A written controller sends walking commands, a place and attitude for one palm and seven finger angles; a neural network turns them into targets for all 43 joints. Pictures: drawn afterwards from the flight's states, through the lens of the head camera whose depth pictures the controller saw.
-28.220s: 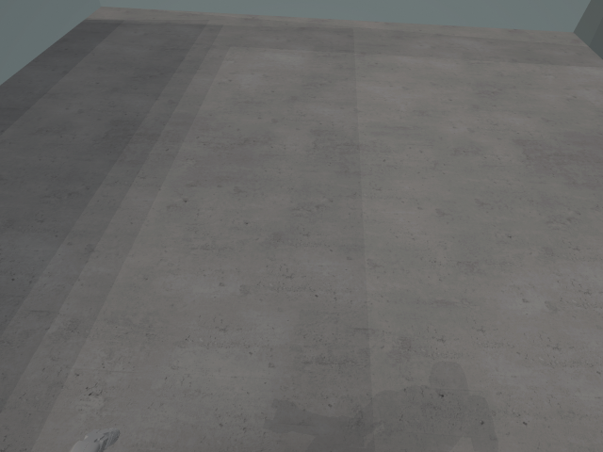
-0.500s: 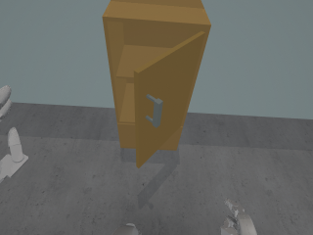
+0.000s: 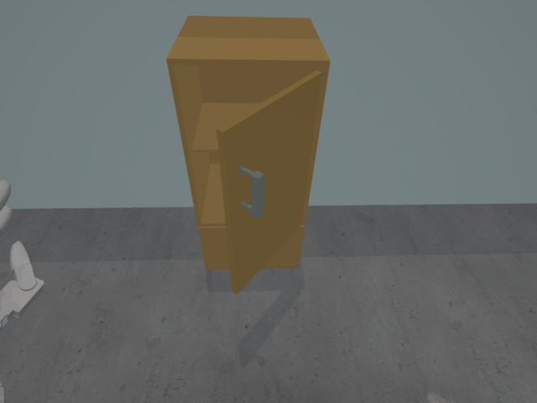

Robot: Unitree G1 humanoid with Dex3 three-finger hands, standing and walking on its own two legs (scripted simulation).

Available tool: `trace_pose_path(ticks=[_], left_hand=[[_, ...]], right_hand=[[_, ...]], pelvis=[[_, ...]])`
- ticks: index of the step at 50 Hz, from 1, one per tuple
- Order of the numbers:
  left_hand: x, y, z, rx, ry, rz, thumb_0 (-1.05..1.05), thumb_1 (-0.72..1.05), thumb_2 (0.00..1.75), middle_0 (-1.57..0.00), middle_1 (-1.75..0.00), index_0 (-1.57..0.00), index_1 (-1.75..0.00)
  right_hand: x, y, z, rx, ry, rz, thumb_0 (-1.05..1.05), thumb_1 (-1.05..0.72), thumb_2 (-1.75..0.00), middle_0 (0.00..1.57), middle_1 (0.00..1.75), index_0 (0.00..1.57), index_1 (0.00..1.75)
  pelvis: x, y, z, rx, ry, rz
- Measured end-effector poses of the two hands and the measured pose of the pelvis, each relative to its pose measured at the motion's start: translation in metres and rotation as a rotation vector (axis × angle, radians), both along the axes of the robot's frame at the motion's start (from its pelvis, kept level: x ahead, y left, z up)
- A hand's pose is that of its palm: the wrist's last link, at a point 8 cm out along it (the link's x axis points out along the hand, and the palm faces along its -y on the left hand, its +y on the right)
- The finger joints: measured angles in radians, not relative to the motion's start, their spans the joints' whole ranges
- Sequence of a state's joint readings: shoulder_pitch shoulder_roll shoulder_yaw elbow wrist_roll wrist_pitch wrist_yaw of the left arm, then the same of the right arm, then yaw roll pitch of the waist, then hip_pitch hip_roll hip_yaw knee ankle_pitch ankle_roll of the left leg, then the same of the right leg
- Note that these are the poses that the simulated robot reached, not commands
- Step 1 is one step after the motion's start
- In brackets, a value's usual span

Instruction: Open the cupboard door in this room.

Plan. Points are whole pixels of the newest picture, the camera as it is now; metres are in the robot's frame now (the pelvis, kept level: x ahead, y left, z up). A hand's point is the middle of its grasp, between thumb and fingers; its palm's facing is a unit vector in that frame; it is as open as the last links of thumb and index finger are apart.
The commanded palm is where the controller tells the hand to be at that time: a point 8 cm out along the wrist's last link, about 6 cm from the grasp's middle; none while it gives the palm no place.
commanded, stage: stop stepping back and stand still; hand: left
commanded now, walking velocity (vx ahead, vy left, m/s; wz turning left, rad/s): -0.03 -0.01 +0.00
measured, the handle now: (250, 192) +0.57 +0.07 -0.02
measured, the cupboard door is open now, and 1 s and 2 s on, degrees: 51 51 51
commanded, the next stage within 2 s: let the arm hang, fingers relaxed in 0.12 s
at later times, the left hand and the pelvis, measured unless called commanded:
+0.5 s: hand out of the picture +0.06 +0.19 -0.16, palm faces +0.00 -0.99 -0.17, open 7.4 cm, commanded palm none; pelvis -0.02 +0.02 +0.00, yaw +1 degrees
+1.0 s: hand out of the picture -0.05 +0.20 -0.17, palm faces +0.05 -0.98 -0.20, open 7.4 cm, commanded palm none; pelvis -0.03 +0.03 +0.01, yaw +1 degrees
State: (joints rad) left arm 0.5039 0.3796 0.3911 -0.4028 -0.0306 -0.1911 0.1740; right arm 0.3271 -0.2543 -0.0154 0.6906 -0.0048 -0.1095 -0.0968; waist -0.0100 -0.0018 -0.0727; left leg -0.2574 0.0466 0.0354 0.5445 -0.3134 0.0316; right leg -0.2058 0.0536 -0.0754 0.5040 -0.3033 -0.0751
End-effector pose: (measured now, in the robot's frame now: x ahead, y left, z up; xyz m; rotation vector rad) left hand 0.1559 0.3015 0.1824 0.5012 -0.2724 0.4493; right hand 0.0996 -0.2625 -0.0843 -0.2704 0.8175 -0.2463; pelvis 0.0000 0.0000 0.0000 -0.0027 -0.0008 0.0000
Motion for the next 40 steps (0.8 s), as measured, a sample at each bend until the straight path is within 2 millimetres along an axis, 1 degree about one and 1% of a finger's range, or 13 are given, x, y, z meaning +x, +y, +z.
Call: trace_pose_path(ticks=[4, 11, 12, 14, 16, 18, 20, 22, 25, 28, 34, 37, 40], left_hand=[[0.005, 0.002, -0.006, -0.009, 0.026, -0.019, 0.01, 0.89, 0.9, -0.21, -0.31, -0.21, -0.3], [0.007, -0.003, 0.002, 0.063, 0.063, -0.081, 0.01, 0.89, 0.9, -0.22, -0.31, -0.21, -0.3], [0.009, -0.002, -0.004, 0.077, 0.091, -0.09, 0.01, 0.89, 0.9, -0.21, -0.31, -0.21, -0.3], [0.02, 0.005, -0.044, 0.025, 0.259, -0.09, 0.0, 0.89, 0.9, -0.21, -0.3, -0.21, -0.3], [0.023, 0.01, -0.106, -0.096, 0.495, -0.055, 0.0, 0.89, 0.9, -0.21, -0.3, -0.2, -0.3], [0.012, 0.005, -0.171, -0.228, 0.739, -0.018, 0.0, 0.9, 0.9, -0.2, -0.3, -0.2, -0.3], [-0.014, -0.009, -0.229, -0.345, 0.963, 0.002, 0.0, 0.9, 0.9, -0.2, -0.3, -0.2, -0.3], [-0.048, -0.03, -0.274, -0.449, 1.159, 0.007, 0.01, 0.91, 0.9, -0.2, -0.3, -0.2, -0.3], [-0.105, -0.064, -0.316, -0.587, 1.388, 0.013, 0.01, 0.91, 0.9, -0.2, -0.3, -0.2, -0.3], [-0.142, -0.055, -0.325, -0.643, 1.447, 0.119, -0.03, 1.0, 0.89, -0.21, -0.3, -0.21, -0.3], [-0.206, -0.039, -0.321, -0.645, 1.617, 0.215, -0.02, 0.98, 0.89, -0.21, -0.3, -0.21, -0.3], [-0.226, -0.035, -0.316, -0.64, 1.673, 0.25, -0.01, 0.95, 0.9, -0.21, -0.3, -0.2, -0.3], [-0.236, -0.034, -0.313, -0.637, 1.699, 0.268, 0.0, 0.93, 0.9, -0.2, -0.3, -0.2, -0.3]], right_hand=[[0.005, 0.008, 0.003, 0.012, -0.013, -0.003, 0.01, -0.91, -0.9, 0.2, 0.3, 0.2, 0.3], [0.028, 0.035, 0.008, 0.079, -0.083, 0.045, 0.01, -0.91, -0.9, 0.2, 0.3, 0.2, 0.3], [0.032, 0.037, 0.005, 0.095, -0.086, 0.067, 0.01, -0.91, -0.9, 0.2, 0.3, 0.2, 0.3], [0.037, 0.04, -0.009, 0.121, -0.046, 0.109, 0.01, -0.91, -0.9, 0.2, 0.3, 0.2, 0.3], [0.037, 0.041, -0.024, 0.134, 0.014, 0.123, 0.01, -0.91, -0.9, 0.2, 0.3, 0.2, 0.3], [0.032, 0.043, -0.034, 0.139, 0.07, 0.12, 0.01, -0.91, -0.9, 0.2, 0.3, 0.2, 0.3], [0.02, 0.044, -0.038, 0.137, 0.126, 0.107, 0.01, -0.91, -0.9, 0.2, 0.3, 0.2, 0.3], [0.003, 0.045, -0.039, 0.128, 0.188, 0.087, 0.01, -0.91, -0.9, 0.2, 0.3, 0.2, 0.3], [-0.028, 0.046, -0.04, 0.113, 0.301, 0.057, 0.01, -0.91, -0.9, 0.2, 0.3, 0.2, 0.3], [-0.062, 0.049, -0.041, 0.103, 0.428, 0.039, 0.0, -0.91, -0.9, 0.2, 0.3, 0.2, 0.3], [-0.117, 0.058, -0.047, 0.132, 0.593, -0.011, 0.01, -0.91, -0.9, 0.2, 0.3, 0.2, 0.3], [-0.135, 0.066, -0.051, 0.156, 0.634, -0.03, 0.0, -0.91, -0.9, 0.2, 0.3, 0.2, 0.3], [-0.148, 0.074, -0.054, 0.18, 0.657, -0.042, 0.0, -0.91, -0.9, 0.2, 0.3, 0.2, 0.3]], pelvis=[[-0.001, 0.004, 0.0, 0.017, -0.018, -0.01], [-0.004, 0.007, 0.002, 0.005, -0.007, -0.018], [-0.005, 0.009, 0.001, 0.003, 0.002, -0.011], [-0.008, 0.014, -0.003, 0.001, 0.017, 0.002], [-0.011, 0.018, -0.005, 0.004, 0.021, 0.013], [-0.014, 0.021, -0.007, 0.008, 0.017, 0.019], [-0.016, 0.022, -0.007, 0.014, 0.006, 0.022], [-0.017, 0.021, -0.006, 0.017, -0.006, 0.021], [-0.02, 0.021, -0.002, 0.012, -0.016, 0.019], [-0.022, 0.019, 0.003, 0.001, -0.016, 0.028], [-0.024, 0.023, 0.007, -0.009, -0.018, 0.032], [-0.025, 0.026, 0.008, -0.008, -0.019, 0.029], [-0.026, 0.029, 0.009, -0.005, -0.021, 0.025]])
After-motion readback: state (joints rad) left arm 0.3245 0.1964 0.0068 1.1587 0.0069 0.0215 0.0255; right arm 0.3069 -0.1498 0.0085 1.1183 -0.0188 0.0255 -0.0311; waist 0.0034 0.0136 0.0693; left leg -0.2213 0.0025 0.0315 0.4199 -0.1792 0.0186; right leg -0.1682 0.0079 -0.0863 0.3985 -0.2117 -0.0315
